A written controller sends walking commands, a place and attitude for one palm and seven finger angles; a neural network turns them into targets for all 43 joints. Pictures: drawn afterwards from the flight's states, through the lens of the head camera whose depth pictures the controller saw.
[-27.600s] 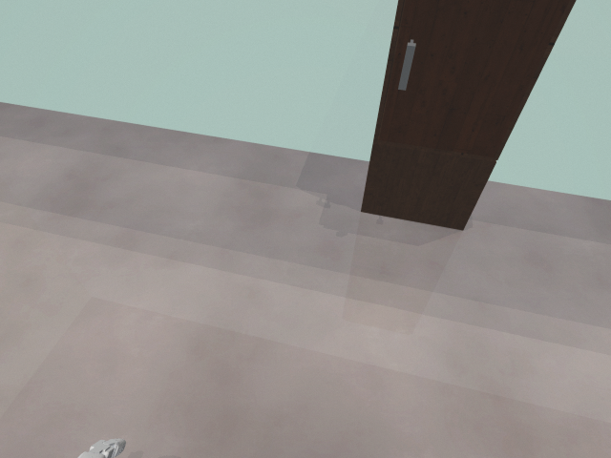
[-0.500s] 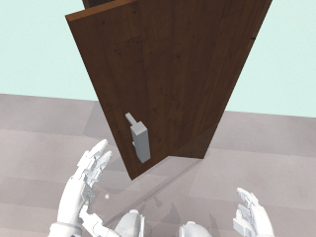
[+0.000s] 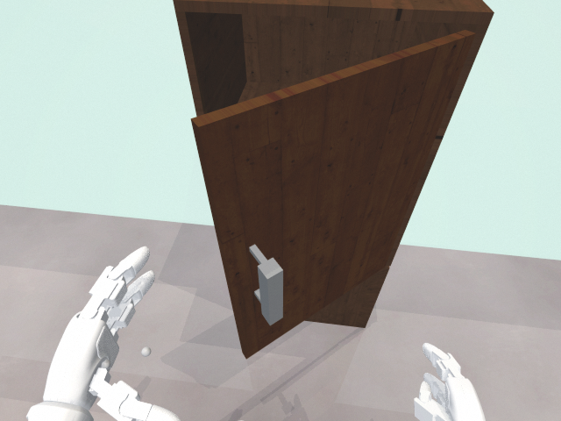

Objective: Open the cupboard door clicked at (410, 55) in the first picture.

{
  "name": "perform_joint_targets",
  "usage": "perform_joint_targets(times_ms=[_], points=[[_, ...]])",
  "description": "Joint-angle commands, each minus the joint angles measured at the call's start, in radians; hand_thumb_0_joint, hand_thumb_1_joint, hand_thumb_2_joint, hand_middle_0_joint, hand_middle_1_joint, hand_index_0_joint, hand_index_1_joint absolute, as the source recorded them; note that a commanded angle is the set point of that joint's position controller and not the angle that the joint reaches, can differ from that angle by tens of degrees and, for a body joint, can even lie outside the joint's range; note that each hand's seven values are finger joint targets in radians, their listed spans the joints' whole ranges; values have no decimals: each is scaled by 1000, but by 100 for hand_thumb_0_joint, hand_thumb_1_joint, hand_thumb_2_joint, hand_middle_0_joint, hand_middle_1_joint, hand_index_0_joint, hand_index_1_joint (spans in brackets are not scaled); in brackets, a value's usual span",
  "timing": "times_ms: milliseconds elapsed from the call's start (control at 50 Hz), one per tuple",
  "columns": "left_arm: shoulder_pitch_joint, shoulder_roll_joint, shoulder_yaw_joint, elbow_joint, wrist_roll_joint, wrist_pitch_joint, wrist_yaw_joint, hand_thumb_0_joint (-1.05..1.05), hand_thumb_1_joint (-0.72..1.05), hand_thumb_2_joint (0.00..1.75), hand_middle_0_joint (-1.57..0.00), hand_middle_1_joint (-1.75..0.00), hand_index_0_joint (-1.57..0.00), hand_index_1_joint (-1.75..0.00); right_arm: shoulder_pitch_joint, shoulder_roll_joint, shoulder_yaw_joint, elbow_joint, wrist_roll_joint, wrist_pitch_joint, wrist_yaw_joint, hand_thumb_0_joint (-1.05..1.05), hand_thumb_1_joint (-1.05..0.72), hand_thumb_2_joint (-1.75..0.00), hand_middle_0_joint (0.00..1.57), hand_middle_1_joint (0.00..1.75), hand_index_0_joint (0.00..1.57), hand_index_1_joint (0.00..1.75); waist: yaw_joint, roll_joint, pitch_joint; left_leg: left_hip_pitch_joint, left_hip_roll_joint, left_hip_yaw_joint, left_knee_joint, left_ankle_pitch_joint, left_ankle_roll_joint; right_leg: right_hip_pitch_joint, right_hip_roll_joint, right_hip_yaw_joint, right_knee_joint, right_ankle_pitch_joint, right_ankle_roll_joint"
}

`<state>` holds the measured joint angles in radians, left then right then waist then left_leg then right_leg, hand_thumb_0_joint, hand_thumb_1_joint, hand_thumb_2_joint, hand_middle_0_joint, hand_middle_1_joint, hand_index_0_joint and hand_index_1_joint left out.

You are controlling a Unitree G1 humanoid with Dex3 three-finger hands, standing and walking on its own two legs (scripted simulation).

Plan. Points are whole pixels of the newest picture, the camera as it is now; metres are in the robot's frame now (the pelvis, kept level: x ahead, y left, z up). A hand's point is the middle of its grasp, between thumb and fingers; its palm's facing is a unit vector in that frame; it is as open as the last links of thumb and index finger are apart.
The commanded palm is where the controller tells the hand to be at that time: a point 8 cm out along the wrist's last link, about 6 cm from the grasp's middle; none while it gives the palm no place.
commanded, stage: draw the hand back to the body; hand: left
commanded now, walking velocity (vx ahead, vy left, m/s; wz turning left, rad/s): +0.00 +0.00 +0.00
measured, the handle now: (264, 284) +0.32 +0.05 +0.02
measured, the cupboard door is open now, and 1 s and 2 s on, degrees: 41 41 41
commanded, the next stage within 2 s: step back with the hand held close in 1.02 s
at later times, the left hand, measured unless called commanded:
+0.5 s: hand (46, 289) +0.21 +0.25 +0.18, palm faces +0.36 -0.85 -0.39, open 10.8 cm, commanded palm +0.16 +0.30 +0.21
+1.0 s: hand (39, 274) +0.21 +0.25 +0.21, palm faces +0.42 -0.82 -0.39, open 7.5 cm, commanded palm +0.16 +0.29 +0.23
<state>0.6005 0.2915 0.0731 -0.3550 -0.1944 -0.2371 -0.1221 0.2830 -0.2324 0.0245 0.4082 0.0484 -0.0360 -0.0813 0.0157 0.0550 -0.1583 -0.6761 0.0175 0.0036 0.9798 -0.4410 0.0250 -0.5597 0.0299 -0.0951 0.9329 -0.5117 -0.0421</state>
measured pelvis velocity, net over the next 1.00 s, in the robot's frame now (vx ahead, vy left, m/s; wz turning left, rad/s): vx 0.02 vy -0.01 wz -0.01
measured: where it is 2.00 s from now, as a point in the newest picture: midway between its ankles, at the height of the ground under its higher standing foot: outside the picture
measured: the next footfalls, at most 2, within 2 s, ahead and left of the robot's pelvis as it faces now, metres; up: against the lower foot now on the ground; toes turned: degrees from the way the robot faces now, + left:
none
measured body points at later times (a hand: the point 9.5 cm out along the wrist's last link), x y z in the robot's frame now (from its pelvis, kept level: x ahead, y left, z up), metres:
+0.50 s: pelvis +0.02 +0.02 +0.05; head -0.01 +0.00 +0.50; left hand +0.18 +0.29 +0.21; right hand +0.21 -0.19 -0.03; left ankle +0.03 +0.10 -0.68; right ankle -0.02 -0.10 -0.68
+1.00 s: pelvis +0.02 -0.01 +0.06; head +0.00 -0.03 +0.51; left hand +0.18 +0.29 +0.23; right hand +0.21 -0.23 -0.03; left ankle +0.03 +0.10 -0.68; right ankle -0.02 -0.10 -0.68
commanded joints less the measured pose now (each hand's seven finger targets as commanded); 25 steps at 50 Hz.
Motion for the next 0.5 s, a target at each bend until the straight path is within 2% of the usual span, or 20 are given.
perform_joint_targets(times_ms=[0, 20, 40, 60, 120, 200, 240, 280, 340, 380, 440, 460, 480], points=[[54, 54, 39, -228, 91, 88, 175, 0, -18, 43, -16, -30, -16, -30, -99, -77, -26, -169, -5, -32, -31, 0, -90, -90, 20, 30, 20, 30, 5, 15, 16, 215, -1, -42, -247, 157, 7, 9, -31, 79, -277, 206, 18], [32, 74, 53, -233, 103, 106, 196, 0, -15, 45, -16, -30, -16, -30, -95, -83, -25, -162, -6, -23, -33, 0, -90, -90, 20, 30, 20, 30, 3, -8, 24, 231, 1, -46, -261, 157, 9, 17, -29, 71, -291, 206, 19], [23, 84, 63, -239, 110, 118, 212, 0, -12, 47, -16, -30, -16, -30, -102, -84, -21, -157, -9, -21, -34, 0, -90, -90, 20, 30, 20, 30, 3, -7, 27, 245, -1, -46, -277, 157, 10, 42, -31, 70, -305, 208, 19], [8, 106, 79, -248, 118, 126, 227, 0, -8, 48, -16, -30, -16, -30, -109, -88, -19, -155, -10, -21, -37, 0, -90, -90, 20, 30, 20, 30, 4, -36, 33, 262, 2, -49, -293, 161, 12, 55, -31, 67, -322, 211, 19], [-64, 152, 121, -271, 131, 139, 260, 0, 2, 52, -17, -30, -17, -30, -126, -93, -10, -138, -17, -33, -46, 0, -90, -90, 20, 30, 20, 30, 8, -47, 24, 320, -1, -50, -339, 165, 14, 109, -34, 67, -363, 206, 19], [-123, 177, 150, -307, 142, 146, 284, 0, 17, 58, -17, -30, -17, -30, -140, -93, 2, -105, -20, -63, -48, 0, -90, -90, 20, 30, 20, 30, 15, 35, 36, 396, 1, -63, -399, 194, 9, 161, -37, 62, -397, 231, 14], [-118, 169, 160, -299, 143, 149, 286, 0, 23, 62, -18, -30, -18, -30, -146, -93, 5, -85, -22, -75, -43, 0, -90, -90, 20, 30, 20, 30, 17, 40, 58, 424, 4, -70, -431, 211, 5, 183, -32, 55, -415, 244, 14], [-109, 179, 183, -295, 144, 146, 287, 0, 31, 64, -18, -30, -18, -30, -153, -100, 3, -67, -25, -90, -36, 0, -90, -90, 20, 30, 20, 30, 28, 39, 45, 450, 9, -79, -460, 254, 0, 233, -32, 52, -427, 276, 11], [-96, 169, 204, -278, 136, 149, 279, 0, 41, 69, -18, -30, -18, -30, -165, -99, -1, -49, -27, -95, -25, 0, -90, -90, 20, 30, 20, 30, 30, -2, 75, 477, 13, -73, -490, 307, -3, 267, -28, 49, -454, 316, 16], [-99, 192, 244, -261, 136, 145, 277, 0, 48, 72, -19, -30, -19, -30, -178, -105, -8, -34, -28, -99, -22, 0, -90, -90, 20, 30, 20, 30, 38, -28, 82, 491, 16, -69, -513, 326, -4, 300, -25, 48, -477, 332, 16], [-126, 208, 284, -277, 129, 139, 272, 0, 58, 76, -19, -30, -19, -30, -187, -101, -11, -23, -30, -99, -16, 0, -90, -90, 20, 30, 20, 30, 40, -18, 97, 516, 14, -55, -534, 359, -5, 331, -26, 51, -500, 368, 16], [-142, 218, 301, -289, 129, 135, 272, 0, 62, 78, -19, -30, -19, -30, -185, -103, -12, -17, -31, -100, -14, 0, -90, -90, 20, 30, 20, 30, 41, 5, 82, 530, 13, -54, -540, 368, -7, 345, -25, 54, -508, 372, 15], [-148, 233, 320, -274, 129, 134, 273, 0, 65, 80, -19, -30, -19, -30, -192, -106, -13, -8, -32, -101, -14, 0, -90, -90, 20, 30, 20, 30, 44, -6, 95, 530, 15, -57, -549, 366, -7, 352, -23, 53, -518, 372, 14]])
